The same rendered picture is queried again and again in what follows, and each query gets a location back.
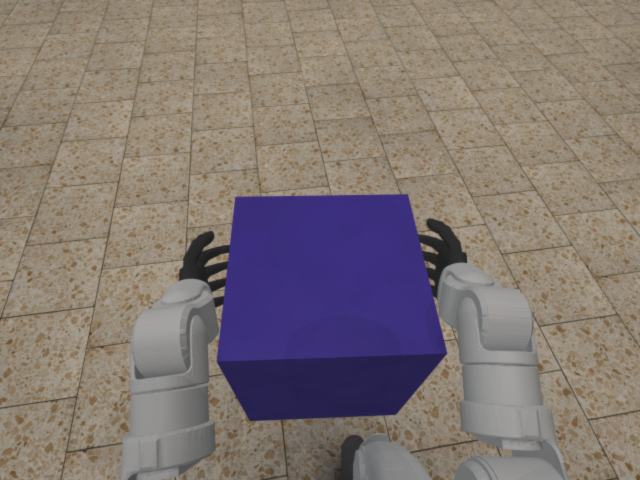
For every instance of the robot right foot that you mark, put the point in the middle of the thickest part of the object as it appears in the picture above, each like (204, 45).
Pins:
(350, 445)

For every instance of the robot left forearm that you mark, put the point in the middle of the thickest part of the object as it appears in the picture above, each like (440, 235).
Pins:
(170, 429)

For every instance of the robot right forearm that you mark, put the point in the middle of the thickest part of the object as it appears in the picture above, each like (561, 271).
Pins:
(502, 402)

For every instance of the carton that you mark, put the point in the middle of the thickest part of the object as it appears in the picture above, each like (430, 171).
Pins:
(328, 309)

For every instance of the robot left hand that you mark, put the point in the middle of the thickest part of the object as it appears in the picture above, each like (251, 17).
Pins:
(195, 260)

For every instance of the right robot shin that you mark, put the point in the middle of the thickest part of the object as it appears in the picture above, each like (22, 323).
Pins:
(373, 438)

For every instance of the right robot upper arm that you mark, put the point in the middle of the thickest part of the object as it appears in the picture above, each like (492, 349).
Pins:
(506, 468)

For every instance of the robot right hand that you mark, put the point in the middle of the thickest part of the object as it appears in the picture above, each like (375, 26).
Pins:
(449, 250)

